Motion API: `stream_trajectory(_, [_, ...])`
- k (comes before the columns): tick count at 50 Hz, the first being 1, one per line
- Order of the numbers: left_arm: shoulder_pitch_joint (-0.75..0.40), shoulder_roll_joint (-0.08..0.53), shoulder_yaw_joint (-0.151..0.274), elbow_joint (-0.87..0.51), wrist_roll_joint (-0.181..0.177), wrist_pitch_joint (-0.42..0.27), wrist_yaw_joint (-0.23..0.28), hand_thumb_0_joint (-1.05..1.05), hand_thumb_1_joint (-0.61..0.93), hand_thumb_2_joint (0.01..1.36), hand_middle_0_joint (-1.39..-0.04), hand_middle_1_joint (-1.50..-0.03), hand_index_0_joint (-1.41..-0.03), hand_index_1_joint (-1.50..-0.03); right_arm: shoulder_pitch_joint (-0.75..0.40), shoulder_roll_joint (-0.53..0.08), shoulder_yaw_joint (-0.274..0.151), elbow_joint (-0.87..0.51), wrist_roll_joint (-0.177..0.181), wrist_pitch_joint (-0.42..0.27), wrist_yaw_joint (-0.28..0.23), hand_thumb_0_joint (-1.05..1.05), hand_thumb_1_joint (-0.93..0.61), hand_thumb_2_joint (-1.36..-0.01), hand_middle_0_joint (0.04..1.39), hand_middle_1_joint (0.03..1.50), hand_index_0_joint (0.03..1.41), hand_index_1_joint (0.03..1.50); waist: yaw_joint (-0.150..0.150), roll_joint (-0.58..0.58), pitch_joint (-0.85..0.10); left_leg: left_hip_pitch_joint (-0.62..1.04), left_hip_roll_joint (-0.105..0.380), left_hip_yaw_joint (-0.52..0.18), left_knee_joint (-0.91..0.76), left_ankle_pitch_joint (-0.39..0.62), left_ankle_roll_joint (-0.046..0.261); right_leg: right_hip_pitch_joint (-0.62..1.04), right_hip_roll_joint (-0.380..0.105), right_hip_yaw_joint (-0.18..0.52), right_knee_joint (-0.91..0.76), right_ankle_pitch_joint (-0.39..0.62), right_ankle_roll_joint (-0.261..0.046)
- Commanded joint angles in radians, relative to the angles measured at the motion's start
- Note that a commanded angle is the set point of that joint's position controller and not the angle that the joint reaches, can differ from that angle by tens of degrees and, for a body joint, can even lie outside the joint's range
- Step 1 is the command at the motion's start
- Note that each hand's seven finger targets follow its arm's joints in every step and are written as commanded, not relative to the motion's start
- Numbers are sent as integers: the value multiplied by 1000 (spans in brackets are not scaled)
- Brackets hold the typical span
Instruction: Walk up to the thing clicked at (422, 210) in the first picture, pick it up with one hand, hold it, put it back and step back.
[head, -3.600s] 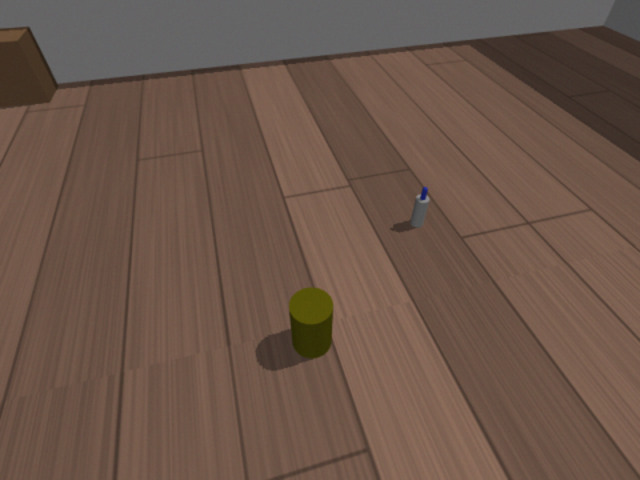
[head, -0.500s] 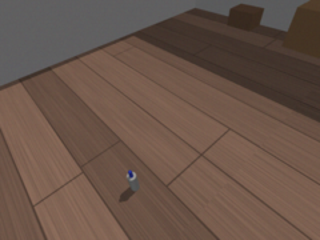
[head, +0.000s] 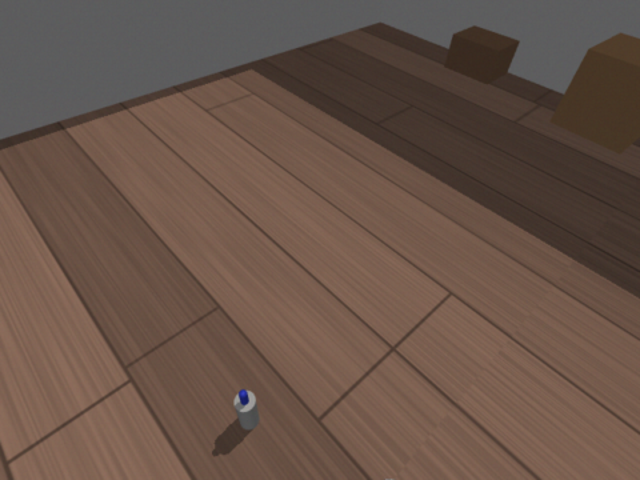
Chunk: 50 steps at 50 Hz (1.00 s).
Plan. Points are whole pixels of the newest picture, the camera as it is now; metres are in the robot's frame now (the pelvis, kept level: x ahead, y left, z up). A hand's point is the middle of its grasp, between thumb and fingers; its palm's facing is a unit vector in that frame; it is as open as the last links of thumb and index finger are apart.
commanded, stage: walk up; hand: left
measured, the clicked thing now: (246, 406) +0.46 +0.19 -0.66
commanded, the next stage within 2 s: stand in 1.78 s
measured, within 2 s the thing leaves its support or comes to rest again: neither
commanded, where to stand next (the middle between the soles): +0.13 -0.01 m, yaw +1 degrees
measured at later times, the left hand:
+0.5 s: hand out of the picture +0.15 +0.26 -0.16, palm faces +0.00 -0.93 -0.36, open 7.4 cm
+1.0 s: hand (144, 475) +0.19 +0.25 -0.14, palm faces +0.01 -0.94 -0.34, open 7.4 cm
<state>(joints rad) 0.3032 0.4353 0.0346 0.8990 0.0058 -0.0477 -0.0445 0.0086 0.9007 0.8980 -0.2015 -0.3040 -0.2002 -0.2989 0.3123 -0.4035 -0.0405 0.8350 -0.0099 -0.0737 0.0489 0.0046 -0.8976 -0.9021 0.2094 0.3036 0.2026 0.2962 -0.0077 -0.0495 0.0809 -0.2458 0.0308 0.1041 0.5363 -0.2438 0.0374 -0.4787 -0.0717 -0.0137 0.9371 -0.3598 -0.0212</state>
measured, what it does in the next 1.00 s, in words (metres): walks ahead: right foot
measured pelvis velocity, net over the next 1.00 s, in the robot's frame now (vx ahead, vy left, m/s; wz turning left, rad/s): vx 0.11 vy -0.01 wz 0.01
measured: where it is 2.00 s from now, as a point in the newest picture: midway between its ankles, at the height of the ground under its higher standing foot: outside the picture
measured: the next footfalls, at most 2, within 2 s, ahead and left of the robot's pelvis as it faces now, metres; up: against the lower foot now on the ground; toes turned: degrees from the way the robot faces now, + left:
right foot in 0.16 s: +0.17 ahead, -0.14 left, +0.00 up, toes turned +0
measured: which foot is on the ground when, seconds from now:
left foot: down 0.00-1.00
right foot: up 0.00-0.14, down 0.16-1.00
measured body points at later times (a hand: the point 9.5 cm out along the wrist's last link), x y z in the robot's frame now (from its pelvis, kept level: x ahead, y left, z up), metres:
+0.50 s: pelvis +0.07 +0.00 -0.01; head +0.08 +0.00 +0.44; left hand +0.15 +0.31 -0.13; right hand +0.13 -0.32 -0.13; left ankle +0.10 +0.12 -0.73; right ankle +0.13 -0.14 -0.73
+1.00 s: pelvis +0.11 -0.01 +0.01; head +0.11 -0.01 +0.46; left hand +0.19 +0.30 -0.12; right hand +0.23 -0.31 -0.11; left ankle +0.10 +0.12 -0.73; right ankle +0.13 -0.14 -0.73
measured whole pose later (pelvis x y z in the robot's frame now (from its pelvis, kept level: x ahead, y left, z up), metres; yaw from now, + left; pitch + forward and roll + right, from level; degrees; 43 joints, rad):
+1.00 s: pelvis +0.11 -0.01 +0.01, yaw +1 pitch -3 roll +0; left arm 0.06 0.35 -0.01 1.16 0.00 -0.02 -0.01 0.01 0.90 0.90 -0.20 -0.30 -0.20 -0.30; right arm 0.04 -0.36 0.00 1.13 0.00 -0.01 0.01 0.00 -0.90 -0.90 0.21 0.30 0.20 0.30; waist 0.02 0.01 0.04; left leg -0.12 0.03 0.04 0.38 -0.22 -0.01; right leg -0.16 -0.03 -0.01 0.38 -0.17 0.02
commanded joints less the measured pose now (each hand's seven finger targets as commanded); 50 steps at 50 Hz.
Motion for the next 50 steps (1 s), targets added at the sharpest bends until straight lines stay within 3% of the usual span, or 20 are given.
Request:
stream_trajectory(1, [13, 143, 56, -53, 6, -14, 20, 0, 900, 900, -200, -300, -200, -300, -14, -263, -73, -60, 1, -13, -30, 0, -900, -900, 200, 300, 200, 300, 5, 194, -14, -37, 245, -188, -189, 294, 191, 60, -16, -14, -161, 94, 13])
stream_trajectory(4, [18, 119, 55, -30, 3, -14, 34, 0, 900, 900, -200, -300, -200, -300, -46, -248, -58, -50, 11, 5, -37, 0, -900, -900, 200, 300, 200, 300, 25, 185, -69, -61, 223, -146, -53, 438, 156, 193, 36, -46, -260, 181, 2])
stream_trajectory(6, [20, 139, 58, -12, 9, -24, 45, 0, 900, 900, -200, -300, -200, -300, -69, -211, -41, -48, 22, 20, -40, 0, -900, -900, 200, 300, 200, 300, 42, 117, -111, -91, 153, -102, 77, 300, 88, 312, 57, -41, -397, 276, -21])
stream_trajectory(7, [8, 172, 67, -15, 12, -28, 50, 0, 900, 900, -200, -300, -200, -300, -45, -165, -23, -40, 25, 24, -43, 0, -900, -900, 200, 300, 200, 300, 45, 33, -126, -148, 116, -77, 134, 152, 46, 376, -2, 38, -433, 335, -43])
stream_trajectory(8, [62, 244, 88, -33, 17, -38, 49, 0, 900, 900, -200, -300, -200, -300, 0, -129, -13, -54, 27, 22, -39, 0, -900, -900, 200, 300, 200, 300, 48, -146, -178, -223, 26, -25, 340, -143, 19, 446, -192, 331, -542, 213, -107])
stream_trajectory(9, [24, 288, 88, -42, 9, -41, 48, 0, 900, 900, -200, -300, -200, -300, 22, -152, -16, -32, 18, 36, -45, 0, -900, -900, 200, 300, 200, 300, 39, -132, -143, -286, -29, -64, 426, -380, -4, 398, -331, 528, -620, 109, -235])
stream_trajectory(10, [0, 302, 93, -42, 2, -33, 47, 0, 900, 900, -200, -300, -200, -300, -1, -220, -40, -10, 8, 43, -55, 0, -900, -900, 200, 300, 200, 300, 50, -103, -101, -308, 6, -106, 486, -415, 2, 358, -338, 542, -609, 26, -279])
stream_trajectory(13, [-67, 256, 72, -46, 10, -21, 54, 0, 900, 900, -200, -300, -200, -300, 6, -220, -43, 39, 15, 44, -49, 0, -900, -900, 200, 300, 200, 300, 25, -124, -54, -273, 43, -131, 420, -284, -7, 246, -225, 345, -616, -37, -205])
stream_trajectory(15, [-98, 235, 65, -49, 18, -16, 50, 0, 900, 900, -200, -300, -200, -300, 29, -205, -41, 74, 7, 42, -41, 0, -900, -900, 200, 300, 200, 300, 17, -145, -70, -171, 26, -100, 312, -224, -16, 177, -186, 263, -601, 7, -185])
stream_trajectory(18, [-172, 223, 57, -50, 15, 0, 43, 0, 900, 900, -200, -300, -200, -300, 40, -174, -39, 114, 1, 36, -39, 0, -900, -900, 200, 300, 200, 300, -11, -129, -97, 9, -9, -48, 110, -101, -18, 70, -151, 173, -533, -58, -153])
stream_trajectory(20, [-179, 158, 34, -38, 2, 14, 40, 0, 900, 900, -200, -300, -200, -300, 32, -186, -44, 136, -11, 25, -50, 0, -900, -900, 200, 300, 200, 300, -29, -34, -100, 105, -9, -72, -44, -32, -10, -2, -111, 123, -434, -96, -96])
stream_trajectory(21, [-176, 101, 18, -37, -6, 20, 38, 0, 900, 900, -200, -300, -200, -300, 9, -231, -50, 129, -23, 17, -55, 0, -900, -900, 200, 300, 200, 300, -19, 112, -93, 84, 123, -294, -180, -143, 18, -40, -52, 79, -328, -118, -47])
stream_trajectory(22, [-160, 111, 20, -14, -15, 27, 43, 0, 900, 900, -200, -300, -200, -300, -95, -296, -52, 100, -15, 13, -53, 0, -900, -900, 200, 300, 200, 300, 15, 214, -39, -63, 288, -537, -299, -352, 105, -4, 48, 5, -238, -128, -6])
stream_trajectory(23, [-166, 169, 38, 20, -4, 28, 48, 0, 900, 900, -200, -300, -200, -300, -161, -295, -50, 91, -7, 15, -50, 0, -900, -900, 200, 300, 200, 300, 23, 147, 9, -162, 300, -519, -282, -345, 145, 92, 19, 36, -199, -123, -4])
stream_trajectory(25, [-136, 124, 25, 59, -9, 16, 43, 0, 900, 900, -200, -300, -200, -300, -205, -231, -18, 102, -5, 13, -49, 0, -900, -900, 200, 300, 200, 300, 55, 136, -7, -125, 184, -320, -187, -105, 76, 194, 21, 30, -369, 22, -5])
stream_trajectory(27, [-125, 155, 28, 98, -11, 0, 50, 0, 900, 900, -200, -300, -200, -300, -198, -198, -5, 126, 7, 15, -46, 0, -900, -900, 200, 300, 200, 300, 53, 153, -89, -87, 130, -222, -105, 104, 21, 310, -6, 77, -440, 223, -15])
stream_trajectory(30, [-201, 166, 13, 104, -10, -3, 48, 0, 900, 900, -200, -300, -200, -300, -173, -192, -5, 157, 9, 21, -50, 0, -900, -900, 200, 300, 200, 300, 8, 116, -125, -4, 100, -192, -128, 45, 9, 292, -39, 98, -449, 298, -25])
stream_trajectory(32, [-205, 151, 4, 128, -18, 2, 48, 0, 900, 900, -200, -300, -200, -300, -213, -201, -6, 175, 8, 24, -53, 0, -900, -900, 200, 300, 200, 300, 24, 120, -103, 19, 110, -194, -135, 88, 11, 282, -30, 78, -471, 301, -16])
stream_trajectory(44, [-277, 136, -3, 208, -10, 3, 53, 0, 900, 900, -200, -300, -200, -300, -277, -176, -6, 247, 12, 40, -52, 0, -900, -900, 200, 300, 200, 300, 3, 34, -142, 145, 105, -144, -195, 205, -4, 347, -60, 94, -585, 396, -2])
stream_trajectory(50, [-289, 126, -1, 223, -4, 8, 52, 0, 900, 900, -200, -300, -200, -300, -315, -170, -6, 258, 7, 42, -49, 0, -900, -900, 200, 300, 200, 300, 9, 50, -113, 151, 106, -143, -245, 156, -12, 341, -54, 89, -628, 329, 10])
